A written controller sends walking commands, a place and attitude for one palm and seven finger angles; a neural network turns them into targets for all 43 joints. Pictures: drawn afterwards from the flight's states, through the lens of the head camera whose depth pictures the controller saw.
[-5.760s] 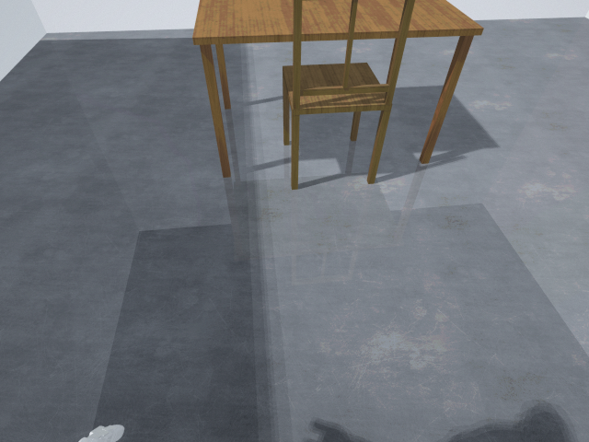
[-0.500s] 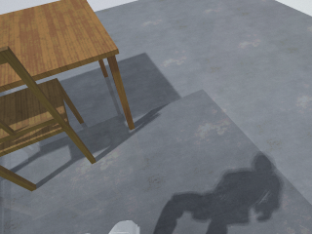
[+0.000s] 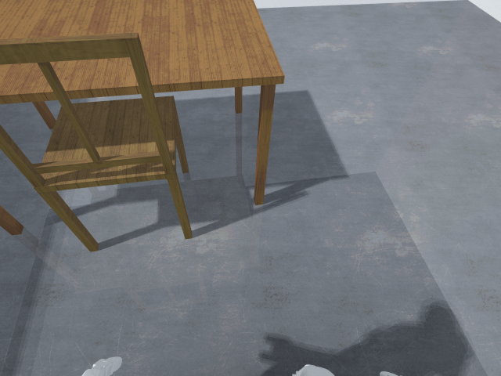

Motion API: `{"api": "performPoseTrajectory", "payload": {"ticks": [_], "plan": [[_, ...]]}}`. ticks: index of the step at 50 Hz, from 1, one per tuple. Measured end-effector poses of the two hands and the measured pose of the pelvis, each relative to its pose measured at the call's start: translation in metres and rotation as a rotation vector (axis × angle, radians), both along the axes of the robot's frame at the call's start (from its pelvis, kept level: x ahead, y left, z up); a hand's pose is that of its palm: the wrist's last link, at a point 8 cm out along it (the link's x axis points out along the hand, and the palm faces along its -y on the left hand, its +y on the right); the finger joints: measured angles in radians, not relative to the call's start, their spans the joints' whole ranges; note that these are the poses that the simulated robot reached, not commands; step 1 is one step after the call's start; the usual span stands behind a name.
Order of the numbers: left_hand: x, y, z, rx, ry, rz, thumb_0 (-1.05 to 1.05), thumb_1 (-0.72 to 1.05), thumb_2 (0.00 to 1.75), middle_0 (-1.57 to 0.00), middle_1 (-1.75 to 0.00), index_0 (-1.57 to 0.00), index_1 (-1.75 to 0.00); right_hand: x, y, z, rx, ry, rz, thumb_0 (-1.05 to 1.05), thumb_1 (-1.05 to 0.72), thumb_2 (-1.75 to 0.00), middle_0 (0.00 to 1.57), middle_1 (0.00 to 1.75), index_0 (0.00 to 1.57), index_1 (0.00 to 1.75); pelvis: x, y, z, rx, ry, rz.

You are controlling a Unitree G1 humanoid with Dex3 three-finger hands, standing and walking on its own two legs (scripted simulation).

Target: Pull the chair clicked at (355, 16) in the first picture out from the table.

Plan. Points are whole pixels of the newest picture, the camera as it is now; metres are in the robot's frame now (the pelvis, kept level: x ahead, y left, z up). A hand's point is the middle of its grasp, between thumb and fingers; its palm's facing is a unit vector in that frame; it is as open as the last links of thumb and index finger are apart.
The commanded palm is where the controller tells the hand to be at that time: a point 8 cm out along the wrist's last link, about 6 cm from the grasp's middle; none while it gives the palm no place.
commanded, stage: turn to face it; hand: left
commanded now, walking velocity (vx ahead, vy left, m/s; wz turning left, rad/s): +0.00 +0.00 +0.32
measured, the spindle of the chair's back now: (73, 117) +0.70 +0.51 -0.06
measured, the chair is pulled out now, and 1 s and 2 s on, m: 0.00 0.00 0.00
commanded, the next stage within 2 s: take the last steps up to it in 0.20 s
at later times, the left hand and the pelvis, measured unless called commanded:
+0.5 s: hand out of the picture -0.02 +0.15 -0.15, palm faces +0.25 -0.93 -0.25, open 7.3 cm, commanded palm none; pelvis -0.01 -0.04 +0.01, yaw +12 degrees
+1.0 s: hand out of the picture +0.07 +0.26 -0.17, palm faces +0.25 -0.95 -0.16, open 7.4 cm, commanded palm none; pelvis +0.07 +0.07 +0.00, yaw +13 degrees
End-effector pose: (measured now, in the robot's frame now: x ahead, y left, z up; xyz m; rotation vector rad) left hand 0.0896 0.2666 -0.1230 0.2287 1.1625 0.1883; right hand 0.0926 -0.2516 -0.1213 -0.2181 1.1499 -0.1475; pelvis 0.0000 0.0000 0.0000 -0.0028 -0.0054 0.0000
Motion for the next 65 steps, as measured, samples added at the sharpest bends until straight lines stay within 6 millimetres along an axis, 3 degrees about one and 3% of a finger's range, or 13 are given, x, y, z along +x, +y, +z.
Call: {"api": "performPoseTrajectory", "payload": {"ticks": [5,8,14,21,26,32,37,40,43,51,56,61,65], "plan": [[0.012,-0.027,0.008,0.021,-0.062,-0.005,0.01,0.91,0.90,-0.19,-0.30,-0.20,-0.30,-0.015,-0.015,-0.024,0.049,0.049,-0.008,0.00,-0.90,-0.90,0.21,0.30,0.20,0.30,0.001,-0.021,-0.007,0.024,-0.002,0.032],[0.005,-0.044,0.013,0.037,-0.080,-0.005,0.01,0.91,0.90,-0.20,-0.30,-0.20,-0.30,-0.023,-0.026,-0.037,0.073,0.081,-0.014,0.00,-0.90,-0.90,0.21,0.30,0.20,0.30,-0.001,-0.032,-0.010,0.024,-0.011,0.063],[-0.032,-0.064,0.023,0.031,-0.041,0.075,0.01,0.91,0.90,-0.20,-0.30,-0.21,-0.30,-0.031,-0.038,-0.036,0.089,0.154,0.026,0.01,-0.90,-0.90,0.20,0.30,0.19,0.30,-0.004,-0.045,0.001,0.047,-0.017,0.124],[-0.087,-0.072,0.015,-0.005,0.031,0.182,0.01,0.91,0.90,-0.20,-0.30,-0.21,-0.30,-0.029,-0.038,-0.028,0.068,0.206,0.102,0.01,-0.90,-0.90,0.20,0.30,0.19,0.30,-0.006,-0.048,0.006,0.046,-0.010,0.178],[-0.144,-0.070,0.005,-0.044,0.122,0.277,0.01,0.91,0.90,-0.20,-0.30,-0.21,-0.30,-0.004,-0.020,-0.018,0.049,0.181,0.180,0.01,-0.91,-0.90,0.20,0.30,0.19,0.30,-0.006,-0.036,0.008,0.036,-0.005,0.207],[-0.212,-0.057,-0.009,-0.104,0.283,0.372,0.01,0.91,0.90,-0.20,-0.30,-0.21,-0.30,0.046,0.027,0.000,0.030,0.061,0.266,0.01,-0.91,-0.90,0.20,0.30,0.19,0.30,-0.002,-0.007,0.006,0.015,0.001,0.223],[-0.231,-0.032,-0.027,-0.152,0.388,0.389,0.01,0.91,0.90,-0.20,-0.30,-0.20,-0.30,0.063,0.068,0.001,0.013,-0.035,0.273,0.00,-0.90,-0.90,0.20,0.30,0.19,0.30,0.007,0.027,-0.005,-0.011,-0.011,0.221],[-0.204,-0.013,-0.025,-0.159,0.361,0.360,0.01,0.91,0.90,-0.19,-0.30,-0.20,-0.30,0.047,0.082,0.002,0.015,0.002,0.241,0.00,-0.91,-0.90,0.20,0.30,0.19,0.30,0.018,0.041,0.001,-0.017,-0.018,0.222],[-0.160,0.006,-0.023,-0.157,0.278,0.330,0.01,0.91,0.90,-0.19,-0.30,-0.20,-0.30,0.028,0.082,0.002,-0.010,0.072,0.194,-0.01,-0.93,-0.90,0.21,0.30,0.20,0.30,0.031,0.053,0.006,-0.014,-0.020,0.230],[-0.024,0.040,-0.021,-0.130,0.095,0.243,0.01,0.91,0.90,-0.19,-0.30,-0.20,-0.30,-0.027,0.092,-0.008,0.001,0.312,0.087,0.00,-0.92,-0.90,0.20,0.30,0.20,0.30,0.078,0.071,0.003,0.005,-0.017,0.223],[0.069,0.046,-0.019,-0.112,0.022,0.158,0.01,0.91,0.90,-0.19,-0.30,-0.20,-0.30,-0.044,0.103,-0.015,0.036,0.442,0.013,0.00,-0.91,-0.90,0.20,0.30,0.20,0.30,0.119,0.073,-0.005,0.008,-0.014,0.211],[0.161,0.041,-0.023,-0.086,-0.070,0.089,0.01,0.91,0.90,-0.19,-0.30,-0.20,-0.30,-0.032,0.107,-0.027,0.075,0.554,-0.040,0.00,-0.90,-0.90,0.20,0.30,0.20,0.30,0.172,0.068,-0.020,0.004,-0.015,0.195],[0.187,0.036,-0.021,-0.079,-0.103,0.119,0.01,0.91,0.90,-0.19,-0.30,-0.20,-0.30,0.022,0.101,-0.034,0.088,0.526,-0.037,0.01,-0.90,-0.90,0.21,0.30,0.20,0.30,0.206,0.062,-0.021,0.004,-0.036,0.202]]}}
